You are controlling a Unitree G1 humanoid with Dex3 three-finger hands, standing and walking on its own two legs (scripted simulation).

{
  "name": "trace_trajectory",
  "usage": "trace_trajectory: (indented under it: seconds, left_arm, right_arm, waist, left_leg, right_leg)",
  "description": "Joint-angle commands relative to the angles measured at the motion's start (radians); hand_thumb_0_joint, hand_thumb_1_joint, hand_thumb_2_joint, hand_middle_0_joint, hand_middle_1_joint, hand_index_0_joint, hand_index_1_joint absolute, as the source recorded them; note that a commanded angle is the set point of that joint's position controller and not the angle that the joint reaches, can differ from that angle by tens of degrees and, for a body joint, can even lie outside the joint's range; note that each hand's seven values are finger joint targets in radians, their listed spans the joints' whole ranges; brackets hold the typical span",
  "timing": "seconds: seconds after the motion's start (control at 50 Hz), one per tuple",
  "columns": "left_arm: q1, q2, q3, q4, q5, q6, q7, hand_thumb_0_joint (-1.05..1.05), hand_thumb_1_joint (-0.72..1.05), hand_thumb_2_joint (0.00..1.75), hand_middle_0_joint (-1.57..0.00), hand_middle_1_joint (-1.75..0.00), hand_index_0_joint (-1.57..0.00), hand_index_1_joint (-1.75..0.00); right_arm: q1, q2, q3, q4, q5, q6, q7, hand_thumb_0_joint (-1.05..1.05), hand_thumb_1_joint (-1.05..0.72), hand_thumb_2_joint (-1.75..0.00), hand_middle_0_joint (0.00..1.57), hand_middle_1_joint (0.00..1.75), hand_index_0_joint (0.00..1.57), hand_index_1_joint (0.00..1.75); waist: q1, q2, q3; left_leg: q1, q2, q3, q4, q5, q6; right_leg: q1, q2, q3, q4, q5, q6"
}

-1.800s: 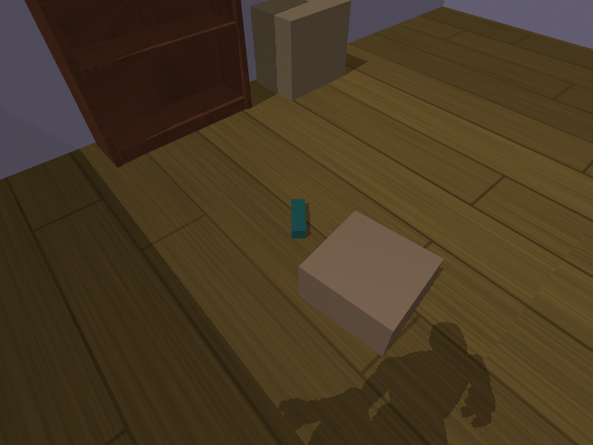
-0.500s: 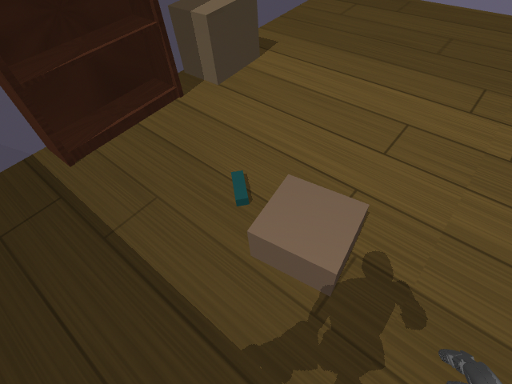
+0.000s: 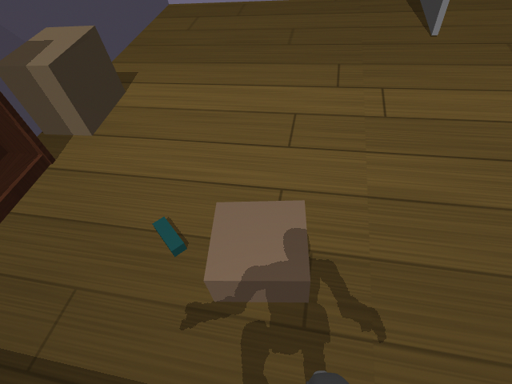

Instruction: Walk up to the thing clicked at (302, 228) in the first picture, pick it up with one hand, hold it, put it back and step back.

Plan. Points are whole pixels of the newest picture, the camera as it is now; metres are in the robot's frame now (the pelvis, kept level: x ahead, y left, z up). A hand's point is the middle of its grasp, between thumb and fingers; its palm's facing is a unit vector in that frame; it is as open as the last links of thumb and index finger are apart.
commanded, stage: walk up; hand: left
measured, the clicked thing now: (169, 236) +0.94 +0.37 -0.74
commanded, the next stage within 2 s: none
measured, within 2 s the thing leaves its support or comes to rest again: neither
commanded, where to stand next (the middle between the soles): +0.54 +0.59 m, yaw -60 degrees
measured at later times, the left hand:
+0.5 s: hand (25, 334) +0.34 +0.48 -0.17, palm faces -0.30 -0.74 -0.60, open 7.4 cm
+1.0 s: hand out of the picture +0.53 +0.58 -0.13, palm faces -0.43 -0.66 -0.62, open 7.4 cm
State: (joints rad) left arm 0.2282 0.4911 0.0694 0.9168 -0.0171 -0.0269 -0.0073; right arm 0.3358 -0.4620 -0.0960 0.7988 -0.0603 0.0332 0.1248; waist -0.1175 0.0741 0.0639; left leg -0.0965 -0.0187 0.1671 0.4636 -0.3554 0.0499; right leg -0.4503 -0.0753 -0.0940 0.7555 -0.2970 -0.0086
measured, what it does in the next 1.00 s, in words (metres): steps to the left, turning right: right foot, then left foot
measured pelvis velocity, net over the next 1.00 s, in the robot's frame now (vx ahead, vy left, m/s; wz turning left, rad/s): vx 0.32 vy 0.34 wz -0.54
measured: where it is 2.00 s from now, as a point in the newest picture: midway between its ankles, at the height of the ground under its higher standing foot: (83, 350)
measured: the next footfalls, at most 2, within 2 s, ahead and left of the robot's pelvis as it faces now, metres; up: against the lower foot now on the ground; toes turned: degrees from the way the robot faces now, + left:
right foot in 0.04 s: +0.12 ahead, -0.11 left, +0.00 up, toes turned -9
left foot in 0.42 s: +0.34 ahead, +0.27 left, +0.00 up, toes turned -14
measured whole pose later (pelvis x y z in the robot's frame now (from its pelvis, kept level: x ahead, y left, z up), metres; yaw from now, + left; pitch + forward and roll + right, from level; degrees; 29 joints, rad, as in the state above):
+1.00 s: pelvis +0.32 +0.34 -0.04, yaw -31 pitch -1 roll -2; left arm 0.35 0.43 0.07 0.76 0.03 -0.05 0.11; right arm 0.22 -0.46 -0.11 0.64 -0.06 0.11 0.10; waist -0.01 0.14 0.12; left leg -0.62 0.11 -0.11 1.27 -0.44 -0.01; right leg -0.49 -0.07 0.02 0.83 -0.34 0.00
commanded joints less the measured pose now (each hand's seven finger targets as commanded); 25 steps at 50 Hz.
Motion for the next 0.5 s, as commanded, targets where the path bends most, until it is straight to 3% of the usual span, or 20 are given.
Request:
trace_trajectory:
  seconds: [0.0,0.02,0.04,0.06,0.08,0.12,0.14,0.16,0.18,0.28,0.32,0.34,0.36,0.38,0.4,0.42,0.44,0.46,0.48]
  left_arm:
    - [0.248,0.204,0.073,-0.027,0.001,-0.042,0.037,0.0,0.9,0.9,-0.2,-0.3,-0.2,-0.3]
    - [0.388,0.257,0.098,-0.006,0.006,-0.045,0.058,0.0,0.9,0.9,-0.2,-0.3,-0.2,-0.3]
    - [0.403,0.329,0.117,-0.036,0.022,-0.049,0.081,0.0,0.9,0.9,-0.2,-0.3,-0.2,-0.3]
    - [0.301,0.36,0.111,-0.1,0.001,-0.046,0.097,0.0,0.9,0.9,-0.2,-0.3,-0.2,-0.3]
    - [0.218,0.347,0.105,-0.14,-0.013,-0.051,0.108,0.0,0.9,0.9,-0.2,-0.3,-0.2,-0.3]
    - [0.156,0.288,0.08,-0.166,-0.009,-0.062,0.116,0.0,0.9,0.9,-0.2,-0.3,-0.2,-0.3]
    - [0.12,0.288,0.078,-0.175,-0.002,-0.07,0.117,0.0,0.9,0.9,-0.2,-0.3,-0.2,-0.3]
    - [0.097,0.283,0.075,-0.177,0.001,-0.079,0.111,0.0,0.9,0.9,-0.2,-0.3,-0.2,-0.3]
    - [0.107,0.282,0.072,-0.177,0.007,-0.084,0.109,0.0,0.9,0.9,-0.2,-0.3,-0.2,-0.3]
    - [0.072,0.338,0.092,-0.192,0.038,-0.096,0.124,0.0,0.9,0.9,-0.2,-0.3,-0.2,-0.3]
    - [0.077,0.34,0.092,-0.185,0.044,-0.089,0.13,0.0,0.9,0.9,-0.2,-0.3,-0.2,-0.3]
    - [0.068,0.345,0.093,-0.187,0.048,-0.083,0.132,0.0,0.9,0.9,-0.2,-0.3,-0.2,-0.3]
    - [0.038,0.344,0.09,-0.192,0.05,-0.077,0.133,0.0,0.9,0.9,-0.2,-0.3,-0.2,-0.3]
    - [-0.004,0.318,0.079,-0.2,0.05,-0.071,0.136,0.0,0.9,0.9,-0.2,-0.3,-0.2,-0.3]
    - [-0.027,0.233,0.054,-0.212,0.062,-0.067,0.14,0.0,0.9,0.9,-0.2,-0.3,-0.2,-0.3]
    - [0.035,0.109,0.019,-0.221,0.051,-0.064,0.144,0.0,0.9,0.9,-0.2,-0.3,-0.2,-0.3]
    - [0.093,0.165,0.026,-0.199,0.033,-0.056,0.158,0.0,0.9,0.9,-0.2,-0.3,-0.2,-0.3]
    - [0.111,0.201,0.025,-0.159,0.034,-0.053,0.156,0.0,0.9,0.9,-0.2,-0.3,-0.2,-0.3]
    - [0.134,0.23,0.041,-0.116,0.015,-0.047,0.141,0.0,0.9,0.9,-0.2,-0.3,-0.2,-0.3]
  right_arm:
    - [-0.167,-0.181,-0.052,-0.181,-0.002,-0.023,-0.02,0.0,-0.9,-0.9,0.2,0.3,0.2,0.3]
    - [-0.142,-0.145,-0.038,-0.194,-0.003,-0.028,-0.027,0.0,-0.9,-0.9,0.2,0.3,0.2,0.3]
    - [-0.104,-0.097,-0.015,-0.221,-0.003,-0.029,-0.028,0.0,-0.9,-0.9,0.2,0.3,0.2,0.3]
    - [-0.102,-0.196,-0.042,-0.235,0.0,-0.015,-0.032,0.0,-0.9,-0.9,0.2,0.3,0.2,0.3]
    - [-0.149,-0.241,-0.058,-0.22,0.001,-0.009,-0.037,0.0,-0.9,-0.9,0.2,0.3,0.2,0.3]
    - [-0.143,-0.22,-0.056,-0.194,0.001,-0.01,-0.035,0.0,-0.9,-0.9,0.2,0.3,0.2,0.3]
    - [-0.129,-0.205,-0.048,-0.194,-0.001,-0.002,-0.03,0.0,-0.9,-0.9,0.2,0.3,0.2,0.3]
    - [-0.098,-0.195,-0.048,-0.187,-0.003,0.004,-0.021,0.0,-0.9,-0.9,0.2,0.3,0.2,0.3]
    - [-0.097,-0.185,-0.052,-0.193,-0.003,0.01,-0.012,0.0,-0.9,-0.9,0.2,0.3,0.2,0.3]
    - [-0.159,-0.19,-0.071,-0.238,0.01,0.029,0.007,0.0,-0.9,-0.9,0.2,0.3,0.2,0.3]
    - [-0.162,-0.184,-0.08,-0.242,0.01,0.028,0.008,0.0,-0.9,-0.9,0.2,0.3,0.2,0.3]
    - [-0.143,-0.191,-0.09,-0.239,0.008,0.029,0.006,0.0,-0.9,-0.9,0.2,0.3,0.2,0.3]
    - [-0.092,-0.194,-0.098,-0.227,0.006,0.031,0.002,0.0,-0.9,-0.9,0.2,0.3,0.2,0.3]
    - [0.006,-0.198,-0.109,-0.197,0.003,0.03,-0.004,0.0,-0.9,-0.9,0.2,0.3,0.2,0.3]
    - [0.17,-0.227,-0.128,-0.148,-0.004,0.022,-0.015,0.0,-0.9,-0.9,0.2,0.3,0.2,0.3]
    - [0.176,-0.309,-0.135,-0.155,-0.006,0.005,-0.034,0.0,-0.9,-0.9,0.2,0.3,0.2,0.3]
    - [0.007,-0.379,-0.135,-0.174,0.037,-0.007,-0.046,0.0,-0.9,-0.9,0.2,0.3,0.2,0.3]
    - [-0.084,-0.329,-0.145,-0.201,0.022,-0.017,-0.06,0.0,-0.9,-0.9,0.2,0.3,0.2,0.3]
    - [-0.12,-0.271,-0.122,-0.21,0.019,-0.017,-0.065,0.0,-0.9,-0.9,0.2,0.3,0.2,0.3]
  waist:
    - [0.191,-0.122,-0.101]
    - [0.259,-0.271,-0.155]
    - [0.228,-0.419,-0.159]
    - [0.194,-0.288,-0.204]
    - [0.161,-0.132,-0.126]
    - [0.109,-0.038,-0.048]
    - [0.074,-0.079,-0.011]
    - [0.051,-0.113,-0.003]
    - [0.052,-0.136,0.001]
    - [0.046,-0.229,-0.034]
    - [0.045,-0.239,-0.033]
    - [0.029,-0.24,-0.037]
    - [-0.009,-0.237,-0.048]
    - [-0.073,-0.187,-0.065]
    - [-0.174,-0.02,-0.108]
    - [-0.138,0.39,-0.086]
    - [-0.022,0.409,-0.077]
    - [0.014,0.216,-0.036]
    - [0.028,0.129,-0.036]
  left_leg:
    - [-0.262,0.163,-0.067,0.278,0.398,0.031]
    - [-0.455,0.09,-0.055,0.57,0.191,-0.014]
    - [-0.736,0.0,-0.118,0.754,-0.255,-0.065]
    - [-0.784,0.055,-0.358,0.855,-0.235,-0.084]
    - [-0.773,0.12,-0.394,0.885,-0.183,-0.094]
    - [-0.707,0.13,-0.347,0.789,-0.087,-0.07]
    - [-0.639,0.135,-0.337,0.728,-0.075,-0.064]
    - [-0.559,0.106,-0.296,0.687,-0.033,-0.062]
    - [-0.512,0.095,-0.262,0.658,-0.007,-0.063]
    - [-0.438,0.132,-0.248,0.535,0.07,-0.058]
    - [-0.381,0.12,-0.228,0.468,0.058,-0.05]
    - [-0.33,0.112,-0.21,0.458,0.033,-0.043]
    - [-0.242,0.092,-0.174,0.432,0.01,-0.035]
    - [-0.088,0.06,-0.141,0.361,0.029,-0.028]
    - [0.097,0.063,-0.21,0.241,-0.036,-0.02]
    - [0.068,0.313,-0.596,-0.06,-0.14,-0.007]
    - [-0.061,0.402,-0.919,-0.266,-0.239,0.056]
    - [-0.182,0.395,-0.795,-0.249,-0.324,0.052]
    - [-0.191,0.341,-0.633,-0.182,-0.295,0.029]
  right_leg:
    - [0.459,0.042,-0.032,-0.228,0.058,-0.047]
    - [0.669,-0.006,0.097,-0.289,0.016,-0.075]
    - [0.808,-0.264,0.534,-0.33,-0.032,-0.159]
    - [0.711,-0.431,0.907,-0.422,-0.142,-0.3]
    - [0.594,-0.433,0.857,-0.436,-0.19,-0.332]
    - [0.453,-0.28,0.57,-0.382,0.069,-0.231]
    - [0.323,-0.242,0.488,-0.356,0.173,-0.2]
    - [0.229,-0.178,0.388,-0.339,0.266,-0.178]
    - [0.154,-0.143,0.34,-0.329,0.327,-0.171]
    - [0.042,-0.138,0.328,-0.304,0.149,-0.178]
    - [0.001,-0.128,0.322,-0.262,0.084,-0.171]
    - [-0.035,-0.134,0.333,-0.232,0.082,-0.167]
    - [-0.086,-0.132,0.323,-0.174,0.103,-0.157]
    - [-0.18,-0.102,0.277,-0.067,0.106,-0.13]
    - [-0.298,-0.032,0.195,0.232,0.093,-0.08]
    - [-0.432,0.13,0.063,0.531,-0.374,-0.047]
    - [-0.442,0.113,0.147,0.679,-0.346,-0.08]
    - [-0.381,0.029,0.186,0.668,-0.215,-0.091]
    - [-0.347,0.01,0.174,0.611,-0.129,-0.071]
